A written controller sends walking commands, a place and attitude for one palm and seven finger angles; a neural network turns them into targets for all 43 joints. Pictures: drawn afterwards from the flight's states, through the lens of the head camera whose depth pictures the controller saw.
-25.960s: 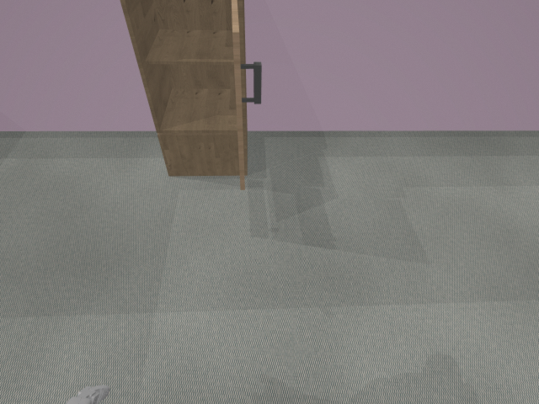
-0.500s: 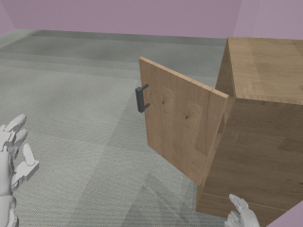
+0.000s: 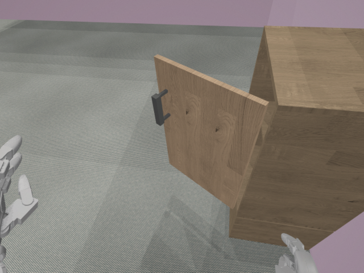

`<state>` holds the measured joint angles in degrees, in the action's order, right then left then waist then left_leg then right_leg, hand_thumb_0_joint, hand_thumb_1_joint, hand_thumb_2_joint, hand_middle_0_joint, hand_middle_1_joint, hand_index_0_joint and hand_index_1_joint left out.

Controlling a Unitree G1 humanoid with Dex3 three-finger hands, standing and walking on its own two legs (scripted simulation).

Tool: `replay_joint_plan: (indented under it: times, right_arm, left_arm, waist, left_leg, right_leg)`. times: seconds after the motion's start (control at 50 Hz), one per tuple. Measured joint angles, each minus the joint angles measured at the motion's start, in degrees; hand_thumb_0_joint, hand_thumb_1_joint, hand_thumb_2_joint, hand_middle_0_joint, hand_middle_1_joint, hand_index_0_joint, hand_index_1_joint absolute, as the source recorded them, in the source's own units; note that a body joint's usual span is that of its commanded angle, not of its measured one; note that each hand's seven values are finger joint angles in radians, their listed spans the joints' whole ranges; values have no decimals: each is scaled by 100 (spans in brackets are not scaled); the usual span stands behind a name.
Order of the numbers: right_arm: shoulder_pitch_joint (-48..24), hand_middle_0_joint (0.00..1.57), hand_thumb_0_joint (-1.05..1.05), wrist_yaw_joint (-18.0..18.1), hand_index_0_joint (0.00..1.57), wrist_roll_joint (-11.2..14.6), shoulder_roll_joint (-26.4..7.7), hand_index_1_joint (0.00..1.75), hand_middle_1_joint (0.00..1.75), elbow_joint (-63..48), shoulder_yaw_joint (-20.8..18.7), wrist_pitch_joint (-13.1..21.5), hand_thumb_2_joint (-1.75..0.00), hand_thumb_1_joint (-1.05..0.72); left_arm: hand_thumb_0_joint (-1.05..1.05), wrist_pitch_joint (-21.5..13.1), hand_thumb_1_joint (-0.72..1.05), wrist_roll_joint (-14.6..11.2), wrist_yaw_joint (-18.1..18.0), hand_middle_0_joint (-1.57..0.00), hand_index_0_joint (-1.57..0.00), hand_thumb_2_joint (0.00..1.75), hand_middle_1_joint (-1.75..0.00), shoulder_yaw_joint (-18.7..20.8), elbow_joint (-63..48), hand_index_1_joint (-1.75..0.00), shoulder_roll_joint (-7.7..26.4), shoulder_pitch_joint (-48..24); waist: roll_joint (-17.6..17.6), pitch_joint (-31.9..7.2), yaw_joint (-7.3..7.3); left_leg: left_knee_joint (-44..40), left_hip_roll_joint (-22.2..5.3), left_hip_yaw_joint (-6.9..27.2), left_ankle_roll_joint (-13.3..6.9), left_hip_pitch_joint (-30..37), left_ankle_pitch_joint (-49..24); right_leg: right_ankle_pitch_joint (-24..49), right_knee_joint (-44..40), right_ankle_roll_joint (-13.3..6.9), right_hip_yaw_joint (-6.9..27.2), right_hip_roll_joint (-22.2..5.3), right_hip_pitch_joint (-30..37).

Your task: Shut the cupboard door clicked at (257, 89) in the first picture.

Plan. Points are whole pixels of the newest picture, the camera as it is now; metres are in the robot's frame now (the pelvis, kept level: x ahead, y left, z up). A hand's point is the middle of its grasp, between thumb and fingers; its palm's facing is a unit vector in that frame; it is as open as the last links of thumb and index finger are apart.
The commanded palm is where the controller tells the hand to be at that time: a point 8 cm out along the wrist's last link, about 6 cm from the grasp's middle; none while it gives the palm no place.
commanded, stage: step back with the hand held close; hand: left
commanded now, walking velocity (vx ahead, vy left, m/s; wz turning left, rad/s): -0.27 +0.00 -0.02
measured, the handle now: (162, 107) +0.65 +0.12 -0.04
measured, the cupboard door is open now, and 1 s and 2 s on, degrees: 59 59 59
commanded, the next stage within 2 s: stop stepping back and stand still in 1.20 s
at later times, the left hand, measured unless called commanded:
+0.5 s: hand out of the picture +0.13 +0.28 +0.15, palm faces +0.42 -0.78 -0.46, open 7.4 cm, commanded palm +0.07 +0.31 +0.17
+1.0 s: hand out of the picture +0.07 +0.29 +0.17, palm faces +0.43 -0.74 -0.51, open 7.4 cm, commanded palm -0.01 +0.32 +0.17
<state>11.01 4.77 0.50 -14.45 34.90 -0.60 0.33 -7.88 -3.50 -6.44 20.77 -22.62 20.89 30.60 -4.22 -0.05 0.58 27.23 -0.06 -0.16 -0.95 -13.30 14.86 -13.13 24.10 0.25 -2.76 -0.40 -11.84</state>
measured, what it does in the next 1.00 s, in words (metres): walks backwards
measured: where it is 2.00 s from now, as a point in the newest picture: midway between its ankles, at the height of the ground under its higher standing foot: outside the picture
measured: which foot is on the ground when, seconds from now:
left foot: down 0.00-1.00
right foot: down 0.00-0.88, up 0.90-1.00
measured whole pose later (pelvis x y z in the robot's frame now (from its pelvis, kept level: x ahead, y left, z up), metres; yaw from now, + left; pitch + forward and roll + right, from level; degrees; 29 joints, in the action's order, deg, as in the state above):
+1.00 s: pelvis -0.12 +0.01 -0.01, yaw +5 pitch +3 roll -6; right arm 15.7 4.9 -0.4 -10.8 35.2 -0.8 3.9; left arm -15.1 -1.3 -8.8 28.0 -31.4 29.6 32.3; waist -0.8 -1.4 -3.7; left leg 32.8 -2.2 3.3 -2.5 -30.8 5.6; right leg -16.9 41.6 1.1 0.2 6.3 -19.2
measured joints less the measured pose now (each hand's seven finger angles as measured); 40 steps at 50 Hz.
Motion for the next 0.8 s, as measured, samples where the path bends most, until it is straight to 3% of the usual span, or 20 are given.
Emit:
replay_joint_plan:
  times: [0.2, 0.34, 0.46, 0.62, 0.74, 0.8]
  right_arm:
    - [-87, 20, 1, 90, 20, 10, 109, 30, 30, -332, -8, -270, -90, -90]
    - [-67, 21, 1, 71, 20, 32, 187, 30, 30, -408, 82, -206, -90, -90]
    - [131, 21, 1, 73, 20, -3, 155, 30, 30, -347, 103, -47, -90, -90]
    - [306, 21, 1, 69, 20, -60, 172, 30, 30, -185, 94, 226, -90, -90]
    - [277, 21, 1, -49, 20, -96, 142, 30, 30, -31, 9, 252, -90, -90]
    - [224, 21, 1, -67, 20, -81, 132, 30, 30, 27, -15, 182, -90, -90]
  left_arm:
    - [2, -45, 89, -77, -76, -21, -22, 90, -30, 349, -505, -30, 530, 173]
    - [1, -138, 89, -3, -129, -21, -22, 90, -30, 332, -300, -30, 406, 128]
    - [1, -268, 89, 152, -169, -21, -22, 90, -30, 264, -399, -30, 227, 138]
    - [2, -553, 89, 263, -247, -21, -22, 90, -30, 450, -576, -30, 289, -77]
    - [1, -680, 89, 210, -318, -21, -21, 90, -30, 352, -529, -30, 248, -157]
    - [1, -679, 89, 174, -360, -21, -21, 90, -30, 266, -553, -30, 305, -109]
  waist:
    - [253, -8, -64]
    - [305, -117, -105]
    - [366, -80, -50]
    - [409, -6, -38]
    - [390, -87, -101]
    - [444, -51, -188]
  left_leg:
    - [93, 128, -181, -118, -257, -111]
    - [321, 87, -153, -149, -586, -204]
    - [641, 25, -31, -157, -878, -204]
    - [992, -41, 66, -111, -1093, -145]
    - [1169, -14, 90, -30, -1334, 414]
    - [1047, 23, 84, -26, -1397, 258]
  right_leg:
    - [45, 312, 124, 179, -139, -403]
    - [213, 392, 126, 147, -102, -651]
    - [293, 511, 94, 24, -40, -813]
    - [267, 829, 4, 27, 83, -986]
    - [464, 693, -35, 53, 90, -1131]
    - [618, 554, -3, 61, 54, -1180]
